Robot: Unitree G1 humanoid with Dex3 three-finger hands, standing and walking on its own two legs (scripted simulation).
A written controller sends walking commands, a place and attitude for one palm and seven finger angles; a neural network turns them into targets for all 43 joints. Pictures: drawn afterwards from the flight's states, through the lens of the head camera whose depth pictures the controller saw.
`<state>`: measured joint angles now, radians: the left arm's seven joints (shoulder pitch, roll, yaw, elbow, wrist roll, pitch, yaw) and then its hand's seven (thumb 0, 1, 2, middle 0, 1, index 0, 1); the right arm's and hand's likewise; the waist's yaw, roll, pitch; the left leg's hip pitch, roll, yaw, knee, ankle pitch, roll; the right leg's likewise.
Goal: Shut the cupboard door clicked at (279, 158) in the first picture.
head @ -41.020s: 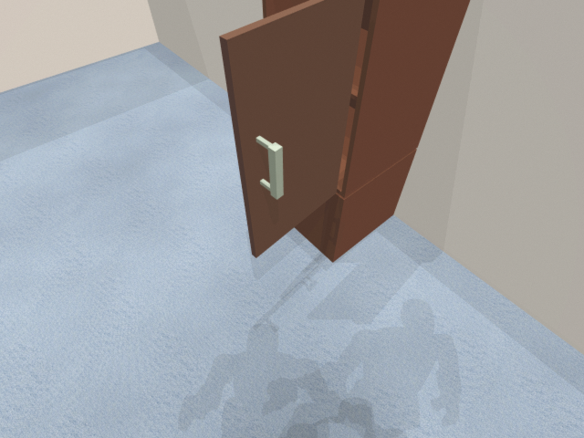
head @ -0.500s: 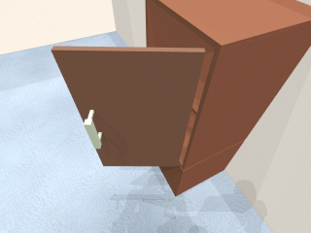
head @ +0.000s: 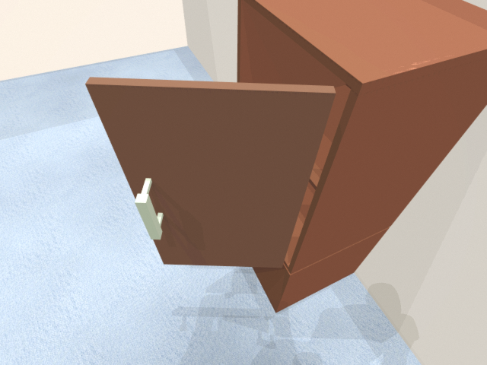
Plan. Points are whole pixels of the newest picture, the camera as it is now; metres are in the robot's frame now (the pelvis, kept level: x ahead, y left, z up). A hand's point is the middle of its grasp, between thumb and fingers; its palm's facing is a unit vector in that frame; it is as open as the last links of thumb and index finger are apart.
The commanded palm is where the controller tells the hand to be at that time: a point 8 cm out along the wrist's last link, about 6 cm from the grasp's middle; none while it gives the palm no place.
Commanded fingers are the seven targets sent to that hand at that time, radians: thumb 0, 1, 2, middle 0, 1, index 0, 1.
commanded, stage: come to a stop and stand still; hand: left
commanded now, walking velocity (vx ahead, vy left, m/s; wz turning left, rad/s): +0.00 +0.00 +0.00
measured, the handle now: (152, 210) +0.39 +0.21 -0.03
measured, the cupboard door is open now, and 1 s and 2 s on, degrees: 63 63 63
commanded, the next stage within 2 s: look again from close up in 0.16 s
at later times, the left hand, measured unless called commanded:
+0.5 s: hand out of the picture +0.01 +0.19 -0.18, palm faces +0.01 -0.98 -0.22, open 7.3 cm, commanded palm none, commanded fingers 0.00 0.90 0.90 -0.20 -0.30 -0.20 -0.30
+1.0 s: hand out of the picture +0.00 +0.19 -0.18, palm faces +0.00 -0.98 -0.21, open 7.3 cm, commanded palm none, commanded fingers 0.00 0.90 0.90 -0.20 -0.30 -0.20 -0.30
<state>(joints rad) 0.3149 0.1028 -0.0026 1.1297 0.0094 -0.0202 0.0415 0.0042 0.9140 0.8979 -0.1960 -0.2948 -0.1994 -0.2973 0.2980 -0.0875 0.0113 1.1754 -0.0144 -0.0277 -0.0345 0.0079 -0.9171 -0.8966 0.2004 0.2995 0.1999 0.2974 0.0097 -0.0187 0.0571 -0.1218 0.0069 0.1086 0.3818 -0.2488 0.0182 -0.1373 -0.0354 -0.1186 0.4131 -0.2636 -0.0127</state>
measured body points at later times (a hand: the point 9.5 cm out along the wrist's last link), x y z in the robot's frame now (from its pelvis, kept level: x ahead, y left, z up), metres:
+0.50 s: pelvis +0.00 +0.02 -0.01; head +0.01 +0.00 +0.44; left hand +0.01 +0.24 -0.16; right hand +0.01 -0.21 -0.17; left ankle -0.03 +0.10 -0.74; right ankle -0.03 -0.10 -0.74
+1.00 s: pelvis -0.01 +0.02 -0.01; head +0.02 +0.01 +0.44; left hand +0.00 +0.24 -0.16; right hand -0.01 -0.20 -0.17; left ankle -0.03 +0.10 -0.74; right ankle -0.03 -0.10 -0.74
